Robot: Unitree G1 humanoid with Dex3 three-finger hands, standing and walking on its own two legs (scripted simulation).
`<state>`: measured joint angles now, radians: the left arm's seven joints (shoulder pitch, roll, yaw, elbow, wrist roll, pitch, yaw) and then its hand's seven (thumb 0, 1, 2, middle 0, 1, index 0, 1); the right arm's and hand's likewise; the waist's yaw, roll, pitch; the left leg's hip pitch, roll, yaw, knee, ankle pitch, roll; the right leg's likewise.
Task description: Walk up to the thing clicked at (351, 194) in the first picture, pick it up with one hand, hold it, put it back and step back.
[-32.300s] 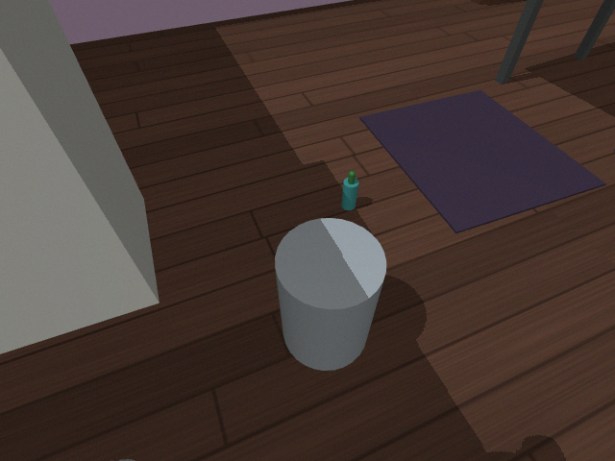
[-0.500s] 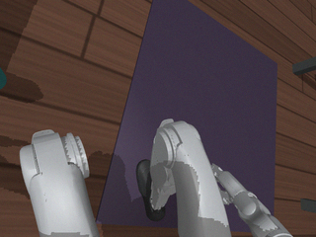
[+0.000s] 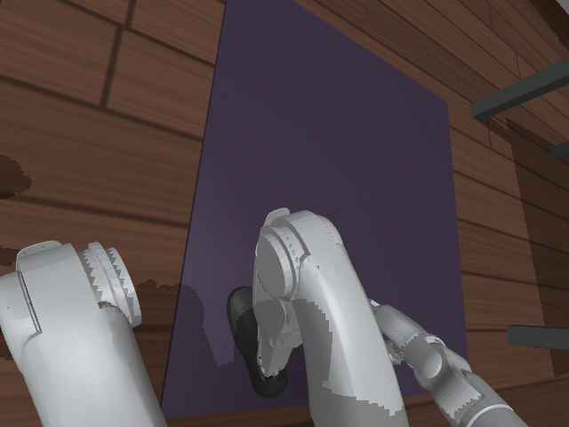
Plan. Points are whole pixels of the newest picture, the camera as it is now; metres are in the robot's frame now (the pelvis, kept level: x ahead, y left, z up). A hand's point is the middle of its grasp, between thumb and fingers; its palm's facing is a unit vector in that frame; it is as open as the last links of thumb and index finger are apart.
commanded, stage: close in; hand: left
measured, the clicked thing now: out of the picture +0.47 +0.36 -0.18
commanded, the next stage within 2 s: rest palm in 0.22 s
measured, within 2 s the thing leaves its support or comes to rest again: leaves its support in 1.66 s
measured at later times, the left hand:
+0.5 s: hand out of the picture +0.42 +0.34 -0.16, palm faces +0.49 -0.87 +0.02, open 17.1 cm
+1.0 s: hand out of the picture +0.45 +0.34 -0.16, palm faces +0.51 -0.86 +0.02, open 11.1 cm
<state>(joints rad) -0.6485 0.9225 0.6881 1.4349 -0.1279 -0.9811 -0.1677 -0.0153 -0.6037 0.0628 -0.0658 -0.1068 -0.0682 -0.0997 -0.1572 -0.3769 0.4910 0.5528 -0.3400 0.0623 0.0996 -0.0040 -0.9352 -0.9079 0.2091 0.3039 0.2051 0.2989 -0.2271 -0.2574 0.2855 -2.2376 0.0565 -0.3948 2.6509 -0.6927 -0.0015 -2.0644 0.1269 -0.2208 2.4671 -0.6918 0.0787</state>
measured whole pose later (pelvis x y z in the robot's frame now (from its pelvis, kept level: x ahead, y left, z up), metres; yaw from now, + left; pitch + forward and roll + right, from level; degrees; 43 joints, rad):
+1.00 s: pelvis +0.00 +0.00 +0.00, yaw -2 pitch +12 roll -19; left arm -0.73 0.97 0.63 1.50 -0.10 -1.03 -0.04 0.00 0.06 0.51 -0.48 -0.46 -0.47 -0.46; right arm -0.19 -0.37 0.55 0.52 -0.35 0.11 0.11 -0.01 -0.88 -0.90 0.21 0.30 0.20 0.30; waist -0.26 -0.29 0.32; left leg -2.22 0.07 -0.43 2.65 -0.71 0.00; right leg -2.05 0.14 -0.25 2.44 -0.68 0.09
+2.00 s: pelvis +0.00 +0.00 +0.03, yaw +2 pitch +21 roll -17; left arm -0.66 0.80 0.56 1.06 -0.09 -0.67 -0.12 0.01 -0.32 1.09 -0.74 -1.08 -0.95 -1.20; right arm -0.01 -0.31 0.32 0.57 -0.21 0.13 0.10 0.00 -0.89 -0.90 0.21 0.30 0.20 0.30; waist -0.17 -0.14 0.11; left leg -2.26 0.06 -0.32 2.52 -0.67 0.01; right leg -2.08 0.07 -0.19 2.38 -0.71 0.06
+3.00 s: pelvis +0.02 -0.02 +0.08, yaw +8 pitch +32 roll -9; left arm -0.70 0.61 0.59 0.96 -0.09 -0.51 -0.20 0.01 -0.33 1.09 -0.75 -1.07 -0.96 -1.19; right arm 0.09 -0.28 0.10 0.65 -0.10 0.08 0.05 0.00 -0.90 -0.90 0.21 0.30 0.20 0.30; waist -0.15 -0.02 -0.06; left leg -2.21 0.07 -0.18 2.31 -0.68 -0.02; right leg -2.10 0.03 -0.10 2.28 -0.75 0.03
